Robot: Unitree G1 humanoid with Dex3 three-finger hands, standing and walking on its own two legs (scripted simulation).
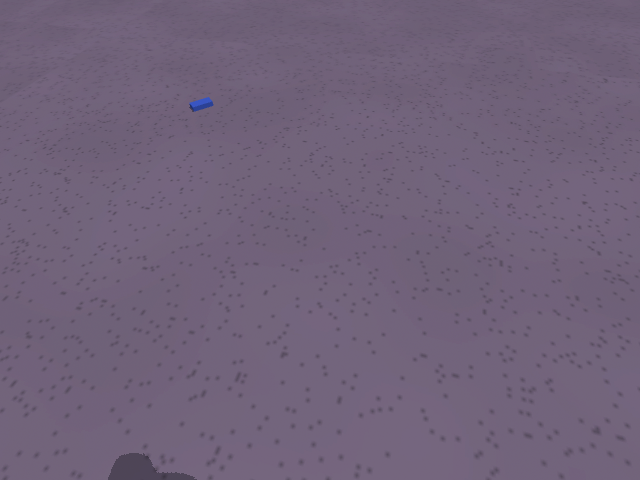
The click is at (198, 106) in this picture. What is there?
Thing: flat box
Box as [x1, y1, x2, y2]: [189, 97, 213, 111]
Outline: 213,105 212,101 208,97 189,103 194,111
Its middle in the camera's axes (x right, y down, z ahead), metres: -0.75 -0.87 +2.46
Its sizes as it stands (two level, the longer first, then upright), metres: 0.131 0.068 0.030
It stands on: the floor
